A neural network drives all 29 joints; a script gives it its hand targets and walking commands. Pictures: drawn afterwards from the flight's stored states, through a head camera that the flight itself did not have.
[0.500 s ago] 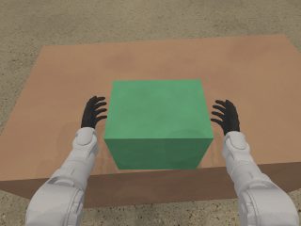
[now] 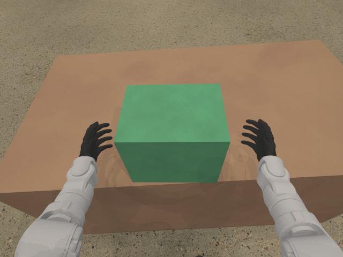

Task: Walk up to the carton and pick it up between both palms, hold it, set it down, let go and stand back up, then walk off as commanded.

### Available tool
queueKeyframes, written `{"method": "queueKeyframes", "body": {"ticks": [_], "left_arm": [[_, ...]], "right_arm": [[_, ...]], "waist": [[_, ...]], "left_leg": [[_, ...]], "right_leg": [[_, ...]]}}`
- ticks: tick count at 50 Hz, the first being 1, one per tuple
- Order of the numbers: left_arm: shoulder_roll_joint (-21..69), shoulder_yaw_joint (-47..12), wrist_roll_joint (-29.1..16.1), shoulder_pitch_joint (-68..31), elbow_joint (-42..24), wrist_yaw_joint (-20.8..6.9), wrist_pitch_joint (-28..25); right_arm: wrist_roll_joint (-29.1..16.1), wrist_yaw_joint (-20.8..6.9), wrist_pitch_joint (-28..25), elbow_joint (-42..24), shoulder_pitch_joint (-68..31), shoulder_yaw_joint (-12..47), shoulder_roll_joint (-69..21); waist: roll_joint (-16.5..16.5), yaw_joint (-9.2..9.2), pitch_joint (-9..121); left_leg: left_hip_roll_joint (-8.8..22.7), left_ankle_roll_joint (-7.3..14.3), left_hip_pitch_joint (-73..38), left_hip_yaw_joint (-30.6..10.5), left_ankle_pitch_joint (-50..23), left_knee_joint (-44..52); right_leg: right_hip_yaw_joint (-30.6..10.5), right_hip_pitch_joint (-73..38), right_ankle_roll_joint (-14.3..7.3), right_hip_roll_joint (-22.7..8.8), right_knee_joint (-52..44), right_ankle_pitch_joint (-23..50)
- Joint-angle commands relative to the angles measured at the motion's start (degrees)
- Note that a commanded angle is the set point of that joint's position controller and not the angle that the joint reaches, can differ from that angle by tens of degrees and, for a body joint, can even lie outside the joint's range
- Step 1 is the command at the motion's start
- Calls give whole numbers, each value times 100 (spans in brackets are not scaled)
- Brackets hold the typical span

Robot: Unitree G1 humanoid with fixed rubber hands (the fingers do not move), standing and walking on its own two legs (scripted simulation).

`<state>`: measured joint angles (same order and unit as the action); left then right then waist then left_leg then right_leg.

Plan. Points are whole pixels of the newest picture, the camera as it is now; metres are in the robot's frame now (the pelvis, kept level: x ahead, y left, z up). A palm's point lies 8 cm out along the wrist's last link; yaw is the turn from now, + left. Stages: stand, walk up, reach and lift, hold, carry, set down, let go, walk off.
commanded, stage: set down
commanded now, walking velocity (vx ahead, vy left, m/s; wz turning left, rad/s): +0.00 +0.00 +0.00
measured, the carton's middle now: (173, 135) +0.46 -0.02 -0.02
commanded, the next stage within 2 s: none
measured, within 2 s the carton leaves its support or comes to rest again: neither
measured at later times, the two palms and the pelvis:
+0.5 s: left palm (81, 177) +0.34 +0.21 +0.00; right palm (265, 170) +0.32 -0.24 +0.01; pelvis +0.00 +0.00 +0.00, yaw +0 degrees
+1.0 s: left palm (72, 197) +0.29 +0.22 +0.00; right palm (266, 189) +0.28 -0.22 +0.00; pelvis +0.00 +0.00 +0.00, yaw +0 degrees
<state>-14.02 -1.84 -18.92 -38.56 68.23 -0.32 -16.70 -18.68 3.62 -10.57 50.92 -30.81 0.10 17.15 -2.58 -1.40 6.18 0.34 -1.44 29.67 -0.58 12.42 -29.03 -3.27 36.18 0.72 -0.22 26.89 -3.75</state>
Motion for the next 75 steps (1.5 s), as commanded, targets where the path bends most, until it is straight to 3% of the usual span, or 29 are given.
{"method": "queueKeyframes", "body": {"ticks": [1, 9, 19, 24, 30, 39, 45, 50, 61, 75], "left_arm": [[-1541, -200, -349, -2077, -2190, -37, -285], [-1653, 94, -270, -1082, -2746, -194, -55], [-1750, 352, -185, -264, -3505, -290, 86], [-1714, 483, -87, 708, -4313, -294, 130], [-1720, 444, -155, 979, -4726, -269, 165], [-1713, 387, -186, 1268, -4683, -227, 139], [-1619, 455, -55, 2065, -4797, -226, 165], [-1678, 340, -126, 2203, -4932, -188, 189], [-1612, 95, -174, 2966, -5621, -19, 154], [-1411, 73, 148, 3833, -5606, 57, 311]], "right_arm": [[6, 1, -141, -1772, -1624, -58, 765], [89, 102, 37, -2336, -712, -134, 609], [202, 117, -14, -2872, 68, -332, 431], [251, 140, -167, -3360, 968, -409, 370], [430, 135, -203, -3744, 1162, -608, 301], [578, 122, -161, -3723, 1451, -651, 101], [543, 114, -195, -3728, 2103, -552, -38], [619, 95, -150, -3845, 2076, -711, -30], [654, -8, -146, -4232, 2704, -846, -59], [840, -85, -150, -4083, 3269, -751, -243]], "waist": [[759, -422, 3776], [871, -276, 3394], [633, -122, 3142], [466, -7, 3190], [406, -25, 3061], [440, -18, 2536], [503, 95, 2031], [513, 44, 1638], [282, 36, 1181], [67, 140, 455]], "left_leg": [[-363, 119, 218, 149, -175, 249], [-358, 182, 68, 123, -138, 429], [-304, 110, -300, 121, -165, 581], [-262, 21, -784, 124, -603, 618], [-205, -1, -758, 93, -443, 673], [-148, 50, -591, 57, 114, 826], [-149, 48, -786, 42, 133, 942], [-119, 47, -796, 32, 379, 1040], [-4, 23, -775, -20, 705, 1164], [86, 20, -588, -10, 1040, 1351]], "right_leg": [[95, -3550, 46, 201, 382, 15], [14, -3961, 41, 206, 229, -47], [44, -3996, -3, 193, 37, 135], [78, -4074, -28, 232, -69, 611], [103, -3979, -56, 244, -100, 415], [81, -4004, -79, 205, -159, -109], [52, -4198, -85, 186, -255, -141], [68, -4153, -112, 167, -279, -473], [72, -4301, -143, 187, -194, -669], [114, -4658, -90, 291, -180, -727]]}}
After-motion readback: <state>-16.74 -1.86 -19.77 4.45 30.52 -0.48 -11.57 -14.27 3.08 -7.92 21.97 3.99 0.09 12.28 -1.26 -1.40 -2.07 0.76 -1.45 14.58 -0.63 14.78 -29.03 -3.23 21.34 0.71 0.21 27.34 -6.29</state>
